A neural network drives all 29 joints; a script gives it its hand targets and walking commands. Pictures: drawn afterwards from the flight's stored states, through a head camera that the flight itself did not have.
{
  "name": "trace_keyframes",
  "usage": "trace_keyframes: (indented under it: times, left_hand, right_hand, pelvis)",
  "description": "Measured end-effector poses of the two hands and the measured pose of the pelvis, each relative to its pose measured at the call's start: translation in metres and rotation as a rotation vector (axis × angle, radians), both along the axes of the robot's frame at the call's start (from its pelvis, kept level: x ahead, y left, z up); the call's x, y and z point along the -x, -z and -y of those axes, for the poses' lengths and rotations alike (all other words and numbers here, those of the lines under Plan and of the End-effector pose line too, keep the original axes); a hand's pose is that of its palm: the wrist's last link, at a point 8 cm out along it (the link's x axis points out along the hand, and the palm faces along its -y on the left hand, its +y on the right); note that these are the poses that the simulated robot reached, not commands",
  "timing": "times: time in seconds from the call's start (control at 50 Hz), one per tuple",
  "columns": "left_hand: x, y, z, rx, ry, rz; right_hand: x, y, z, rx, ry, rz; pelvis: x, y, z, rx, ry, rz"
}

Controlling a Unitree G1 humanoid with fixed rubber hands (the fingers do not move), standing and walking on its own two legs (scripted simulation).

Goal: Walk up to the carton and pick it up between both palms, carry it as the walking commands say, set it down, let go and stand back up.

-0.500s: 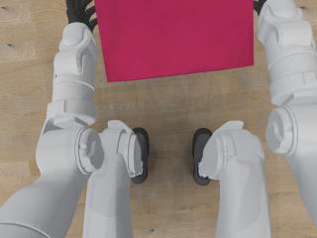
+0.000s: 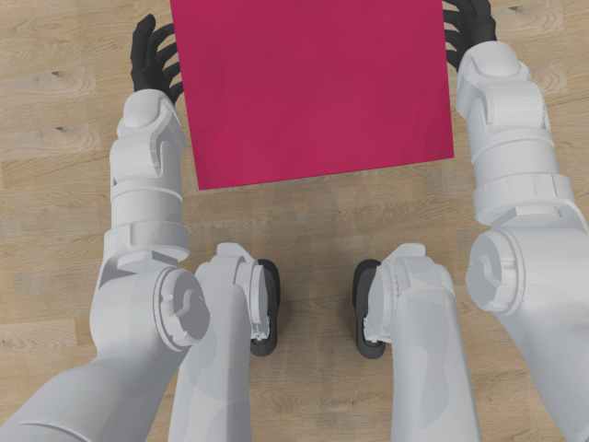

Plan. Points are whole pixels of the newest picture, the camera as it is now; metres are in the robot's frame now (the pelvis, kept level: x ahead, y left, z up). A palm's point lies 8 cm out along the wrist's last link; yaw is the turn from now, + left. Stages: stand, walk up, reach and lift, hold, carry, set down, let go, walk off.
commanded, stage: reach and lift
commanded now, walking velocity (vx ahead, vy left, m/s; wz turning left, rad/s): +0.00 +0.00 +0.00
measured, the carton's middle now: (311, 91) +0.52 +0.00 -0.17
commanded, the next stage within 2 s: none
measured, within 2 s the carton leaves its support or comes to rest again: neither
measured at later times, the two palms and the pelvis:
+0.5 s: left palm (119, 83) +0.49 +0.18 -0.01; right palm (511, 32) +0.51 -0.18 -0.02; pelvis +0.01 +0.00 +0.06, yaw +0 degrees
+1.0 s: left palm (58, 72) +0.47 +0.18 +0.07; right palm out of the picture +0.50 -0.18 +0.06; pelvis +0.03 +0.00 +0.12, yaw -1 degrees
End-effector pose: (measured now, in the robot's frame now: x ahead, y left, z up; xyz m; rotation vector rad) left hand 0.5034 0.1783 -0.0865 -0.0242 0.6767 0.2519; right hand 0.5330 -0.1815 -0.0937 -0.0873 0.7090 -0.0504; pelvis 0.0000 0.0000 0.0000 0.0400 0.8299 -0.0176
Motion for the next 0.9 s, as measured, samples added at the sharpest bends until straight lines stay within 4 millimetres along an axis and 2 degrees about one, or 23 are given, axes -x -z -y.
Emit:
trace_keyframes:
  times: [0.9]
  left_hand:
    - [0.032, -0.139, -0.002, 0.027, -0.001, 0.002]
  right_hand:
    - [0.031, -0.137, -0.001, -0.028, 0.025, 0.004]
  pelvis:
    - [-0.022, -0.105, 0.003, 0.005, 0.012, 0.037]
